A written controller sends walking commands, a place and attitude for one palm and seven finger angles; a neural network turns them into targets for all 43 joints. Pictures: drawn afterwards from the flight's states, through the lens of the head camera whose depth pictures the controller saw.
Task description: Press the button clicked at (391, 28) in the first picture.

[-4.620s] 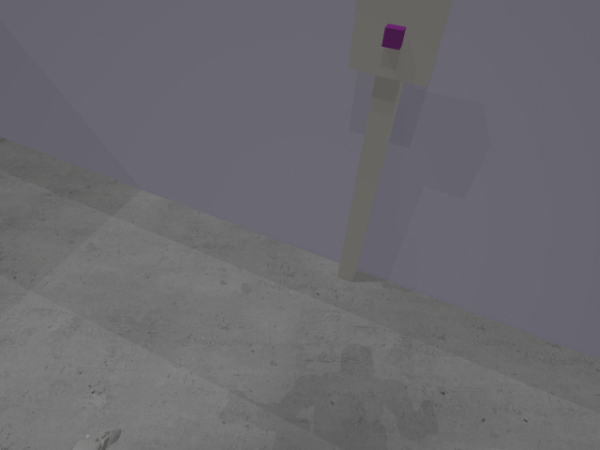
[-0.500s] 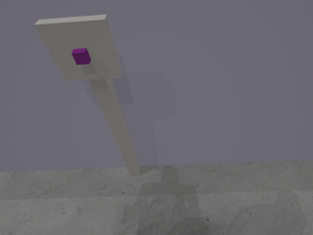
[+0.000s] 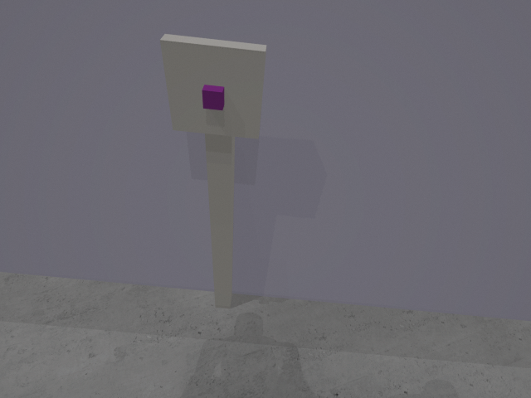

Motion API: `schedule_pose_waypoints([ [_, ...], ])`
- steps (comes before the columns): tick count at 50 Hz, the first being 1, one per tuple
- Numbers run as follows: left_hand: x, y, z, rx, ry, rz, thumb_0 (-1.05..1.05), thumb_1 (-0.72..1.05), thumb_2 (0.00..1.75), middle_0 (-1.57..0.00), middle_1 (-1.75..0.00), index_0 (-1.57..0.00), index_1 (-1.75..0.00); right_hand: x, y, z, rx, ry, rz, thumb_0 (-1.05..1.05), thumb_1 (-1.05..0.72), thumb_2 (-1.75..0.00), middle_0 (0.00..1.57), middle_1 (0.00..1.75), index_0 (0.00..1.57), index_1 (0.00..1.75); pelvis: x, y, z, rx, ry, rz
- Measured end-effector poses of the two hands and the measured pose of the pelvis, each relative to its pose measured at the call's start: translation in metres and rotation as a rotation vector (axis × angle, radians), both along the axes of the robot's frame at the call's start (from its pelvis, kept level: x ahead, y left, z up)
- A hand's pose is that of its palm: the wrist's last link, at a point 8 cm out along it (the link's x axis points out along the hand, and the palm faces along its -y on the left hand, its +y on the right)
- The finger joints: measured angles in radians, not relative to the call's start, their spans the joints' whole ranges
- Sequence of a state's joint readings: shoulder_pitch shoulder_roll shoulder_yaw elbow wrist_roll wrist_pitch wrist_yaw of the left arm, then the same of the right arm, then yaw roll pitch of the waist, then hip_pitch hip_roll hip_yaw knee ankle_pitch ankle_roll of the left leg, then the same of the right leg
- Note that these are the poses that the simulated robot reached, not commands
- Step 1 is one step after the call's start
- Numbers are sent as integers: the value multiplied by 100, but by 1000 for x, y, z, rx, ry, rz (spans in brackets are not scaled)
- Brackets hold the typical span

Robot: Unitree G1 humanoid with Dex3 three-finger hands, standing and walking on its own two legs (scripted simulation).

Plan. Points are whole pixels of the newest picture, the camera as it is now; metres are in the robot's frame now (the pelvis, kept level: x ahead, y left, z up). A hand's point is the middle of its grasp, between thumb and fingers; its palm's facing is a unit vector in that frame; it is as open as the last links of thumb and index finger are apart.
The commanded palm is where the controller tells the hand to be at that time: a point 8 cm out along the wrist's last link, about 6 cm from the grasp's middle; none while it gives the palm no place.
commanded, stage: come to a stop and stand still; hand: left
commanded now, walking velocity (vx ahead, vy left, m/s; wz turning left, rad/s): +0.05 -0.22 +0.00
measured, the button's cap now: (213, 96) +0.58 +0.15 +0.17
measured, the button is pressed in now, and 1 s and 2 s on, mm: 0 0 0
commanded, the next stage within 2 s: look again from close up in 0.80 s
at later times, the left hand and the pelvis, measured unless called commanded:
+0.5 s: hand out of the picture +0.09 +0.14 -0.18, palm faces +0.04 -0.98 -0.22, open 7.2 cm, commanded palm none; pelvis +0.04 -0.04 -0.01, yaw +0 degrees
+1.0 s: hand out of the picture +0.02 +0.14 -0.18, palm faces +0.00 -0.98 -0.19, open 7.4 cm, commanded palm none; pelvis +0.04 -0.02 -0.01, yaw -1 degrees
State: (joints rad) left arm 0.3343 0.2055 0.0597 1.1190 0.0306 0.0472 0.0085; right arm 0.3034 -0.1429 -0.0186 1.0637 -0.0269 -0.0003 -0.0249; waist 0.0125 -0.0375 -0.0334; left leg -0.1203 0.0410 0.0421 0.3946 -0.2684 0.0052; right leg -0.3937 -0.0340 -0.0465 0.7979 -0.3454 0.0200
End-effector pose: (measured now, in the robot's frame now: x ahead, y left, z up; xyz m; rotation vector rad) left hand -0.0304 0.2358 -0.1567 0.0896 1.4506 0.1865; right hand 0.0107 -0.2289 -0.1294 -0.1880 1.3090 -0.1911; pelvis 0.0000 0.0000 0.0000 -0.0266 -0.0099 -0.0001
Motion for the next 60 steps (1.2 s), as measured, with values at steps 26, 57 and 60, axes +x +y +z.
schedule_pose_waypoints([
  [26,114,-45,4,51,-153,-63,0,95,90,-20,-30,-20,-30,-8,-20,-29,69,167,-83,0,-91,-90,20,30,20,30,41,-37,-10,15,-3,0],
  [57,52,-30,5,30,-21,-70,0,91,90,-20,-30,-20,-30,13,5,-33,96,71,-10,1,-92,-90,20,30,20,30,35,-10,-11,24,3,-16],
  [60,61,-24,7,42,-42,-77,0,91,90,-20,-30,-20,-30,7,13,-35,115,84,-13,1,-92,-90,20,30,20,30,37,-8,-11,30,1,-20],
])
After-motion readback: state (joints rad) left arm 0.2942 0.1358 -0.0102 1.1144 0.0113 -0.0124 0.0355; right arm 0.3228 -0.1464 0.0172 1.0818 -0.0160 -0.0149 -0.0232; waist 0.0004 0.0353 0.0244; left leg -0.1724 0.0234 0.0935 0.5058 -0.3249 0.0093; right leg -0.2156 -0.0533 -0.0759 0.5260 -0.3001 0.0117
